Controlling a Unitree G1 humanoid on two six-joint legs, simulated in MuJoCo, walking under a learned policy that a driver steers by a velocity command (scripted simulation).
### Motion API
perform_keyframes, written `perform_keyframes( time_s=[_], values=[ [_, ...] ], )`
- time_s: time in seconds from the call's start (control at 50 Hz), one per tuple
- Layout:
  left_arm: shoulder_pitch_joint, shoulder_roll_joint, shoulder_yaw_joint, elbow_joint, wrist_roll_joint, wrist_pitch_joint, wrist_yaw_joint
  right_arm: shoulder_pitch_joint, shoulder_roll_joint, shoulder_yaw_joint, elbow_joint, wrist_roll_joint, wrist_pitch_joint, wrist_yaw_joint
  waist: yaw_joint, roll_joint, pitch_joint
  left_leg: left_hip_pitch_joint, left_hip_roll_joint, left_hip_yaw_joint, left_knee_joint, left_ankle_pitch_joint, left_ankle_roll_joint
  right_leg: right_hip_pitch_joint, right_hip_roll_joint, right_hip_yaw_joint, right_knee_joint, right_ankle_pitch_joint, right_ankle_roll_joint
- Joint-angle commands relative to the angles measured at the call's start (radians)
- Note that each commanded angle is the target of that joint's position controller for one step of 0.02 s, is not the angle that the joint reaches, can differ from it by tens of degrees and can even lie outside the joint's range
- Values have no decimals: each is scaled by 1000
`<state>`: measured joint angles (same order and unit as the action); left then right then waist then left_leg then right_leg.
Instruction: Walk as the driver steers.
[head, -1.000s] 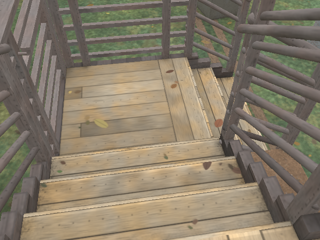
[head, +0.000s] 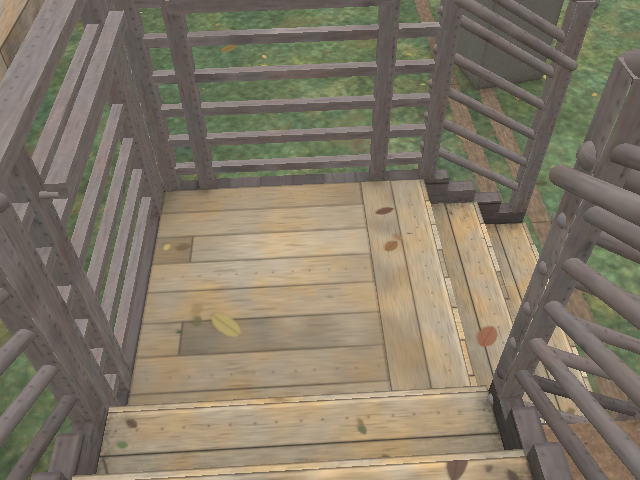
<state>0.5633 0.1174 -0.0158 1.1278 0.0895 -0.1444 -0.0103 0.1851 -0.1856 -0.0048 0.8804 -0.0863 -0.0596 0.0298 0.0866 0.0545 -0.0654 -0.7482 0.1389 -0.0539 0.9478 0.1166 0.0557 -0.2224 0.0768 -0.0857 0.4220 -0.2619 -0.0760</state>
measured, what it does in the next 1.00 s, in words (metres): goes down: left foot 0.17 m lower, then right foot 0.17 m lower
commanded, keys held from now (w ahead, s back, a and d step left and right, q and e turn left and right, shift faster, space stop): w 0.76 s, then w+q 0.24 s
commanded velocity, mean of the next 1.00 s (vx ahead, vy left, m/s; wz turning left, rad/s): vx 0.50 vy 0.00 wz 0.06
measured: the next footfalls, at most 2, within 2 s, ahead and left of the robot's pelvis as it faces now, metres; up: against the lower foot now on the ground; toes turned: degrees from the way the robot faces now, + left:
left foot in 0.30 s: +0.29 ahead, +0.19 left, -0.17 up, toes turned +4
right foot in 0.86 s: +0.59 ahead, -0.03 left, -0.34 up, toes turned -3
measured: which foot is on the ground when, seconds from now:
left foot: up 0.00-0.28, down 0.30-0.86, up 0.88-1.00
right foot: down 0.00-0.28, up 0.30-0.84, down 0.86-1.00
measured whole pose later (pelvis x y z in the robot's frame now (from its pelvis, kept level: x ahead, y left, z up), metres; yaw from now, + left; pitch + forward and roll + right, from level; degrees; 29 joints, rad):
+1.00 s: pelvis +0.54 +0.05 -0.34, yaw +4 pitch +1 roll +0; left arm 0.34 0.23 0.01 1.04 0.11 -0.07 -0.05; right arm 0.46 -0.20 0.00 1.06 -0.05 -0.08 0.06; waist -0.03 0.01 -0.05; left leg -0.68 0.05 -0.06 1.73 -0.41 0.11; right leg -0.28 0.02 -0.13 0.55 -0.30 -0.07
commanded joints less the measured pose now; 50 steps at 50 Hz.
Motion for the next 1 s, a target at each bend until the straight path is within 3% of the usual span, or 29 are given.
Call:
perform_keyframes(
  time_s=[0.02,0.04,0.06,0.14,0.24,0.28,0.3,0.32,0.34,0.36,0.38,0.4,0.44,0.48,0.5,0.52,0.56,0.6,0.62,0.68,0.8,0.82,0.86,0.88,0.9,0.92,0.94,0.98,1.0],
  values=[
    [184,17,-24,48,2,-15,25,9,-17,5,-35,-7,-2,-9,8,-90,65,-263,53,-77,-150,202,-29,211,-317,293,-12,214,-204],
    [237,22,-26,74,9,-9,32,-30,-10,9,-46,-2,-3,-10,26,-99,79,-296,57,-76,-169,188,-38,235,-333,315,14,210,-206],
    [202,19,-34,53,-18,1,39,-21,-9,13,-25,-4,-7,-5,22,-55,80,-160,49,-52,-325,332,-39,110,-271,231,84,160,-167],
    [109,48,-45,-15,-1,32,20,-84,-9,20,-57,-2,18,13,13,-103,139,301,-29,65,-344,280,-37,-340,-213,172,140,-108,-141],
    [191,114,-15,-9,-29,66,47,-148,-37,26,-31,17,15,7,76,-95,223,263,12,0,-724,200,-24,-33,-256,311,343,-170,-95],
    [138,152,-2,-16,-18,104,19,106,-94,-11,89,48,-5,-6,-43,7,140,590,-6,81,-840,407,-16,-84,-189,230,608,-167,-49],
    [108,183,32,-27,-91,109,67,294,-168,-45,158,104,-10,-19,-96,-37,119,800,-50,150,-653,302,-49,-188,-90,85,874,-117,-74],
    [388,-25,-50,69,6,100,-51,582,-313,-74,206,23,-16,18,-141,328,-306,1442,220,-61,-307,1097,191,-464,-50,132,1421,-546,63],
    [366,30,-25,1,-47,80,-92,680,-343,-91,224,1,-23,47,-194,269,-384,1556,293,-138,-246,1127,264,-686,-1,188,1743,-603,59],
    [141,104,1,-87,-66,64,-96,646,-318,-99,257,-2,-16,40,-246,159,-221,1426,322,-243,-347,693,295,-942,-21,181,1800,-537,42],
    [-3,122,10,-155,-73,44,-72,528,-283,-92,233,-2,-20,34,-218,79,-37,1186,332,-300,-436,277,312,-1084,-82,166,1751,-410,29],
    [-35,141,20,-159,-53,38,-53,426,-171,-59,190,-18,-26,27,-160,-40,13,945,246,-183,-483,168,277,-994,-137,152,1604,-243,11],
    [-52,47,6,-153,-50,58,-36,315,-32,-11,165,-47,-37,12,-29,-19,151,477,175,-124,-576,81,203,-773,-234,215,1353,34,-34],
    [-81,43,-2,-148,15,59,-62,206,71,32,120,9,-85,-32,-21,-50,173,273,64,-31,-603,-57,184,-668,-260,200,859,401,-58],
    [-124,75,11,-140,12,58,-71,264,24,35,139,23,-95,-39,-62,-75,126,277,58,-9,-587,-47,217,-605,-237,158,683,496,-37],
    [-175,86,13,-156,5,67,-77,340,-37,31,174,6,-99,-35,-74,15,102,283,55,-45,-557,28,233,-599,-224,127,698,497,-11],
    [-147,96,1,-162,15,70,-89,363,-96,23,180,-9,-101,-33,-38,-9,73,317,85,-99,-481,100,245,-620,-213,158,728,486,6],
    [-335,104,-16,-207,33,59,-79,517,-12,47,238,31,-100,-68,-165,-43,128,677,114,-196,-393,-76,221,-998,-265,239,422,697,33],
    [-356,116,-25,-189,34,58,-75,475,17,61,202,34,-93,-81,-170,-103,114,551,35,-114,-309,-211,191,-850,-249,195,215,916,27],
    [-388,125,-28,-219,25,95,-77,396,-22,68,180,-11,-68,-39,-117,-35,152,55,-19,-85,-347,-466,192,-341,-182,86,325,876,13],
    [-582,138,-41,-307,-5,85,-66,504,-101,40,244,0,-17,-41,-227,-29,196,545,69,-265,-144,-303,206,-386,-176,113,-45,422,14],
    [-463,164,-30,-250,-16,74,-59,492,-116,33,245,-11,-8,-19,-191,-73,166,493,30,-215,-20,-286,185,-177,-161,85,-76,437,15],
    [85,298,50,-59,-28,60,-58,481,-122,23,285,-58,5,72,37,-176,68,206,-92,-84,460,-268,99,450,-186,59,-126,673,-34],
    [181,364,74,-61,-10,79,-73,679,-11,15,323,-11,-4,102,-16,-368,-186,-76,-212,26,974,-894,27,846,-378,170,268,1256,-222],
    [230,381,85,-42,20,90,-89,569,-47,5,236,39,-32,108,28,-269,-234,-247,-180,35,1184,-960,15,870,-479,292,280,1294,-297],
    [191,370,96,-42,22,89,-81,383,-55,3,137,66,-48,100,75,-198,-142,-438,-164,43,1195,-908,19,772,-545,396,159,882,-336],
    [48,252,73,-64,31,89,-64,273,-53,3,82,66,-53,59,43,-62,-9,-472,-83,-54,1009,-700,34,515,-542,404,36,373,-283],
    [-127,41,-1,-99,39,63,-37,270,-23,-7,96,45,-44,13,-111,50,133,-160,23,-101,605,-343,69,-31,-440,234,-56,280,-221],
    [-186,-13,-21,-104,30,33,-11,233,31,3,93,17,-34,12,-148,-30,178,-82,68,-89,448,-182,89,-183,-361,169,-93,329,-183]
  ],
)
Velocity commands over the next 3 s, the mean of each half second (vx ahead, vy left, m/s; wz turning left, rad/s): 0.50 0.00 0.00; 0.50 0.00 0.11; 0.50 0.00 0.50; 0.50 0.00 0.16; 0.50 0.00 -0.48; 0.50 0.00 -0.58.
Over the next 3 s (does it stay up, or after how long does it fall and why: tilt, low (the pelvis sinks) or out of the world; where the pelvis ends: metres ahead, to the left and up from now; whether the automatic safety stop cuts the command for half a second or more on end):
stays up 1.62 0.25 -0.67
